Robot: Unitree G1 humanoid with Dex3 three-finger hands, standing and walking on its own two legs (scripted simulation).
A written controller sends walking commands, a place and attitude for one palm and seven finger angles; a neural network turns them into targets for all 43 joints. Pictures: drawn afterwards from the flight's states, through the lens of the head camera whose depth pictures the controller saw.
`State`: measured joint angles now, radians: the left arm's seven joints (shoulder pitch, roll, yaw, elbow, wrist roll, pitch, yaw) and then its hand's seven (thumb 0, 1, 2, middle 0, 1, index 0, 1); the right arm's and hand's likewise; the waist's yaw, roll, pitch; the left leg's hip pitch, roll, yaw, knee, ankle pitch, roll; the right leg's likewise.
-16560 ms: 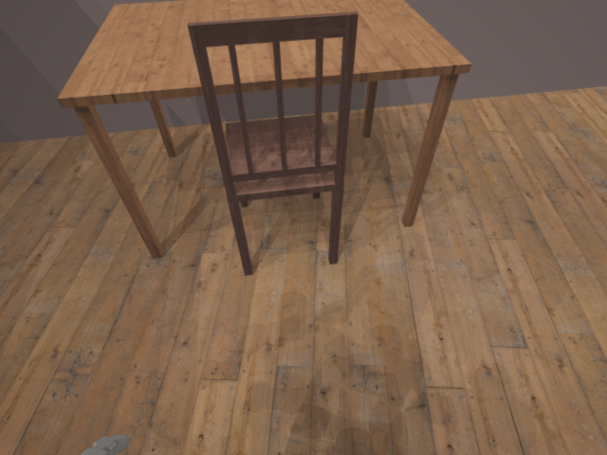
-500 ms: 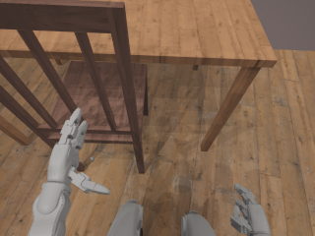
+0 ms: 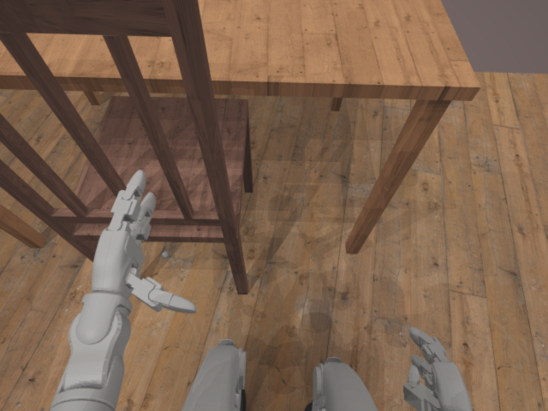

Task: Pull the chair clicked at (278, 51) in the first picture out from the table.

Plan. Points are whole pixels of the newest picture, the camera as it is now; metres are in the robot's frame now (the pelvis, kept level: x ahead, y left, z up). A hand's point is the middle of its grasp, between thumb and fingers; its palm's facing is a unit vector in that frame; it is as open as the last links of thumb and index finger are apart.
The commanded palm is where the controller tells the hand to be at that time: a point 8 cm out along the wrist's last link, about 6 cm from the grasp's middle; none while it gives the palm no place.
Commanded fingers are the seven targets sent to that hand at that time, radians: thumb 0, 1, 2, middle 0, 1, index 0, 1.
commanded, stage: aim the fingers beside a spindle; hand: left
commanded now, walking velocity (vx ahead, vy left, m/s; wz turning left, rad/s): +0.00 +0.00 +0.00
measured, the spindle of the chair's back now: (93, 151) +0.45 +0.30 +0.07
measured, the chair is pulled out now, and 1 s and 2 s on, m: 0.00 0.00 0.00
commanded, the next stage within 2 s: push the fingers through the gap in 0.70 s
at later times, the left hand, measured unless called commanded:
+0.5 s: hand (165, 255) +0.31 +0.17 +0.03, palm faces +0.02 -1.00 -0.04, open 16.9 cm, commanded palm +0.29 +0.23 +0.04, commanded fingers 0.00 -0.50 0.30 -0.06 -0.08 -0.06 -0.08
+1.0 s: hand (167, 248) +0.32 +0.17 +0.03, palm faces +0.03 -1.00 -0.05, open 16.9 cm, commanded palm +0.31 +0.22 +0.04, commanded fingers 0.00 -0.50 0.30 -0.06 -0.08 -0.06 -0.08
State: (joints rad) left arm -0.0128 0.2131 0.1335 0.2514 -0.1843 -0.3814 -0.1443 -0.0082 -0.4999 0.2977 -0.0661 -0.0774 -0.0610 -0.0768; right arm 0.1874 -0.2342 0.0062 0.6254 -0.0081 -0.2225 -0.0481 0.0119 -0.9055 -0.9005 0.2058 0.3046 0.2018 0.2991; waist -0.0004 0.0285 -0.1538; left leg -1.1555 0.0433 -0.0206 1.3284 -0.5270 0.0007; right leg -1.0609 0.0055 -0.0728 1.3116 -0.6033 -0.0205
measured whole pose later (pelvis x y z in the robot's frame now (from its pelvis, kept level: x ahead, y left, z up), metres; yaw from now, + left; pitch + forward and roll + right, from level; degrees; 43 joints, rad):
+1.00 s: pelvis +0.00 +0.00 +0.00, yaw +0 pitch +20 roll -3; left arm -0.08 0.21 0.13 0.32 -0.17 -0.40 -0.13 -0.01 -0.50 0.30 -0.07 -0.08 -0.06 -0.08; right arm 0.17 -0.24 0.01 0.62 -0.01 -0.19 -0.05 0.01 -0.91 -0.90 0.21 0.30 0.20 0.30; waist -0.01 0.03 -0.15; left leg -1.18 0.04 -0.02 1.34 -0.53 0.00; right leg -1.08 0.01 -0.07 1.32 -0.60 -0.02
